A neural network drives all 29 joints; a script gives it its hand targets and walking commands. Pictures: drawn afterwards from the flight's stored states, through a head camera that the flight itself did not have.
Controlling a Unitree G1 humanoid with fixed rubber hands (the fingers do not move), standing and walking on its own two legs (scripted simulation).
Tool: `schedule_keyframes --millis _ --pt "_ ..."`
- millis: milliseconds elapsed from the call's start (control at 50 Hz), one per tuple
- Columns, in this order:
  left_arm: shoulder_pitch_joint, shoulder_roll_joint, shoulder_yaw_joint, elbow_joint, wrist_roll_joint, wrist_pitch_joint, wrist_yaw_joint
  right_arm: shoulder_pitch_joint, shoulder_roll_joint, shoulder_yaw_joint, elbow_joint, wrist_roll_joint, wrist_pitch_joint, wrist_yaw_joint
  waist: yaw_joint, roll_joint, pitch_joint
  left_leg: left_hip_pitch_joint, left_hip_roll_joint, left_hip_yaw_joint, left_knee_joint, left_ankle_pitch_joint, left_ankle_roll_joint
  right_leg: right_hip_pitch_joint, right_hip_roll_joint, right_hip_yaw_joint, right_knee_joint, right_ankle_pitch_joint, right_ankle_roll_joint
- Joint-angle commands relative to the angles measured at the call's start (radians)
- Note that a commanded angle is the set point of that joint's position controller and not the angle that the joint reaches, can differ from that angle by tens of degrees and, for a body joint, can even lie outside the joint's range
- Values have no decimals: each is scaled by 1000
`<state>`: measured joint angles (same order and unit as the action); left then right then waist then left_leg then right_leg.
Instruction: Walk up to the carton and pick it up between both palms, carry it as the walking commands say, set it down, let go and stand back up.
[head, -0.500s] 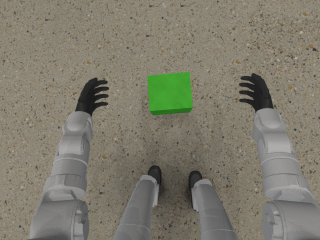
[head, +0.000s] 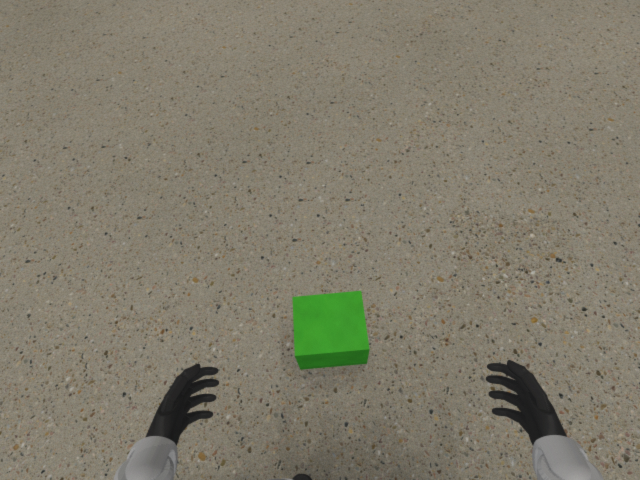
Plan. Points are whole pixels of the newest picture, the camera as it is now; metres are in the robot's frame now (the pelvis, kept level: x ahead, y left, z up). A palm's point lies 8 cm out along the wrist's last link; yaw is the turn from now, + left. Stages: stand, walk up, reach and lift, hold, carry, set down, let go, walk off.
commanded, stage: let go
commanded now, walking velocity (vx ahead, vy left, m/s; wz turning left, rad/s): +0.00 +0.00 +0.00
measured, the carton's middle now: (330, 330) +0.51 +0.05 -0.69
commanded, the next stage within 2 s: stand in 0.48 s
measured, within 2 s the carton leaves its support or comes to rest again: neither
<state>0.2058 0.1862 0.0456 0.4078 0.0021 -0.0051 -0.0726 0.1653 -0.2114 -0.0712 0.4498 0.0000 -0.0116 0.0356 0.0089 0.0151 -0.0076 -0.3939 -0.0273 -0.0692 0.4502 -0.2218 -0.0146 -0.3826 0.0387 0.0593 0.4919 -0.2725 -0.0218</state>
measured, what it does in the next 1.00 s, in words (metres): stands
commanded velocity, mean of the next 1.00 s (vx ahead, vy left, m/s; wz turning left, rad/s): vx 0.00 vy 0.00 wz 0.00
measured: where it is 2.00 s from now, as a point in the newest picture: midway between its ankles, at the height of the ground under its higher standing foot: outside the picture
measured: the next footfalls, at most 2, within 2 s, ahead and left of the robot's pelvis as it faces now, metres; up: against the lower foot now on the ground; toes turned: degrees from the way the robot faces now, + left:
none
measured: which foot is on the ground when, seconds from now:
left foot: down 0.00-1.00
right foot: down 0.00-1.00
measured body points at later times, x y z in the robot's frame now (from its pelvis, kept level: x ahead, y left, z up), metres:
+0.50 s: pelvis -0.01 +0.03 +0.00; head -0.01 +0.02 +0.45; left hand +0.16 +0.26 -0.07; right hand +0.16 -0.21 -0.08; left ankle -0.01 +0.13 -0.74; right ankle -0.03 -0.10 -0.74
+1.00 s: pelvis +0.02 +0.04 +0.00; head -0.02 +0.04 +0.45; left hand +0.15 +0.33 -0.09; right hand +0.15 -0.26 -0.09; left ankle -0.01 +0.13 -0.74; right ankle -0.03 -0.10 -0.74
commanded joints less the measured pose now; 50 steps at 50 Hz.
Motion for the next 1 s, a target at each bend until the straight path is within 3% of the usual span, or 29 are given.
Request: schedule_keyframes --millis 0,40,60,100,120,160,180,220,240,260,280,300,360,400,440,460,500,560,600,620,660,680,700,800,840,860,900,940,980 --pt "2 130 43 -92 7 15 -5 20 -49 32 -118 9 19 11 -9 -65 -115 246 -30 85 -35 131 15 164 -52 -10 -129 210 56" --pt "-42 127 29 -117 -5 40 -11 -7 -65 20 -128 2 48 18 -32 -40 -29 286 -29 98 -40 22 8 138 -52 -17 -162 45 50" --pt "-50 131 26 -108 -8 57 -17 -13 -61 16 -142 0 55 17 -32 -71 29 323 -23 87 -43 15 14 94 -59 -14 -175 -4 39" --pt "-52 144 34 -108 7 88 -16 -23 -76 12 -140 -11 81 21 -21 -46 78 369 -36 101 -35 -10 4 81 -67 -10 -203 -59 26" --pt "-69 151 33 -108 7 99 -21 -46 -74 19 -155 -7 92 21 -13 -81 105 388 -47 104 -14 1 3 52 -75 -10 -215 -100 23" --pt "-67 153 39 -91 22 132 -19 -41 -65 24 -137 -9 116 23 7 -81 153 429 -55 106 -3 -4 1 30 -88 -6 -240 -156 12" --pt "-61 161 40 -103 30 137 -14 -38 -67 26 -140 -6 121 29 17 -47 157 442 -52 96 -11 4 -4 34 -75 -8 -233 -137 6" --pt "-83 154 21 -105 12 152 -23 -51 -69 8 -150 -17 130 27 -8 -78 158 451 -52 102 1 -5 -5 53 -74 -10 -233 -128 5" --pt "-64 152 21 -81 31 160 -19 -51 -66 10 -129 -16 138 29 14 -20 161 438 -47 96 -12 -1 -2 90 -63 -16 -218 -96 2" --pt "-71 137 16 -114 21 162 -18 -41 -79 -7 -141 -31 143 33 -10 -27 131 443 -36 94 -33 -26 -6 120 -42 -24 -202 -79 10" --pt "-53 143 20 -103 26 167 -15 -50 -85 -11 -155 -31 147 37 10 -36 146 425 -27 88 -46 -18 1 134 -31 -32 -191 -54 15" --pt "-54 142 16 -109 32 171 -13 -30 -80 -10 -133 -29 151 41 6 19 160 394 -20 87 -57 -34 -2 178 -22 -39 -175 -37 11" --pt "-83 118 0 -142 18 191 6 -51 -98 -18 -127 -22 142 40 -10 10 132 336 -7 64 -74 -42 3 239 -4 -55 -128 22 17" --pt "-76 98 10 -141 17 226 31 -57 -108 -19 -115 -8 128 32 6 22 126 342 1 39 -76 -9 2 233 -2 -68 -103 54 13" --pt "-67 97 2 -173 -4 236 44 -28 -111 -19 -113 7 117 30 -3 28 69 339 12 18 -67 37 10 258 8 -77 -77 106 13" --pt "2 250 57 17 3 148 77 -17 -212 -37 42 -23 72 -15 21 -92 -27 228 67 -40 -34 55 -3 218 -32 -25 -37 72 53" --pt "-3 278 56 50 17 84 92 -3 -236 -43 79 -32 40 -36 3 -53 -63 241 66 -40 -12 33 17 214 -67 27 -43 1 35" --pt "11 219 41 77 32 39 85 -18 -226 -37 110 -46 15 -37 -4 2 -34 207 83 -73 -40 20 42 190 -75 43 -44 25 28" --pt "-6 222 42 100 37 20 84 -38 -217 -35 124 -46 6 -36 7 -13 -9 194 82 -61 -21 184 41 189 -80 35 -45 128 28" --pt "6 228 43 111 35 16 83 -20 -222 -34 137 -41 3 -40 -7 -7 -22 227 80 -57 -9 249 41 177 -82 39 -47 158 30" --pt "-7 237 39 130 26 14 84 -15 -248 -39 165 -34 0 -41 -15 35 -33 240 98 -63 1 374 38 188 -87 30 -30 244 28" --pt "11 242 38 145 26 11 86 -17 -243 -36 177 -31 -2 -43 -9 -1 -34 256 95 -66 13 407 40 190 -86 24 -40 280 34" --pt "26 243 41 155 25 6 88 0 -251 -37 187 -32 -2 -45 -6 15 -53 256 96 -62 8 435 37 207 -84 19 -28 290 29" --pt "38 284 45 198 31 0 97 -5 -273 -33 226 -33 -11 -58 -6 54 -58 275 112 -93 -17 409 38 206 -80 33 -25 265 27" --pt "41 293 43 215 34 -4 98 -15 -285 -33 234 -30 -10 -59 -4 13 -49 258 117 -100 -18 397 41 206 -85 19 -36 266 28" --pt "39 281 36 216 37 -7 100 -18 -290 -30 240 -32 -8 -58 -2 52 -44 250 109 -89 -28 352 42 215 -89 34 -49 243 27" --pt "25 293 38 226 38 -7 101 -12 -295 -30 253 -29 -12 -59 -14 9 -54 270 115 -99 -22 370 39 209 -89 35 -49 257 22" --pt "29 299 36 242 31 -5 102 -9 -303 -28 268 -32 -13 -61 -12 49 -24 263 107 -95 -33 381 28 200 -84 37 -55 267 20" --pt "24 304 36 251 34 -13 100 -24 -305 -20 281 -29 -13 -60 -2 -1 -16 234 102 -89 -33 313 44 206 -97 50 -76 229 16"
